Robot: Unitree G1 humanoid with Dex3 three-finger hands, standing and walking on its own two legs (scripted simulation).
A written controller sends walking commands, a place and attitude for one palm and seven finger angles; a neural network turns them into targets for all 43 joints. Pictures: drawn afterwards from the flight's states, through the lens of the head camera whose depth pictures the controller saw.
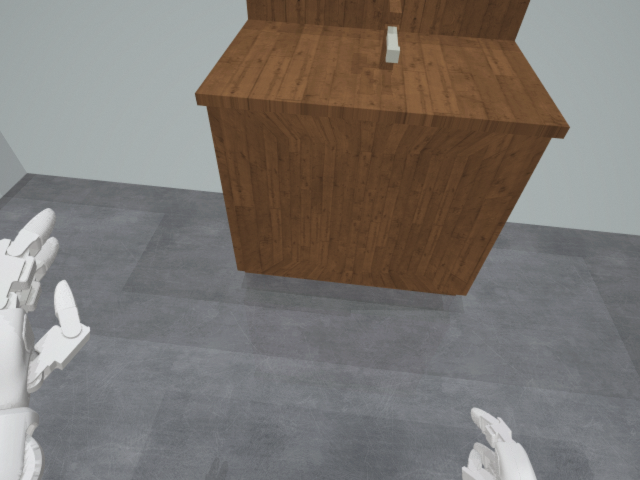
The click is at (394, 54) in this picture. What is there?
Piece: tap's lever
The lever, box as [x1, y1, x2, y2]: [386, 46, 399, 62]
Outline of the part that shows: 387,46 386,61 397,62 399,47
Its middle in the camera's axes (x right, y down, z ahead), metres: +0.16 -0.42 +0.89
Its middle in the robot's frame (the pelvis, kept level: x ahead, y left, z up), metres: +0.97 -0.10 +0.13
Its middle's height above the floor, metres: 0.90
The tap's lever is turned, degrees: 0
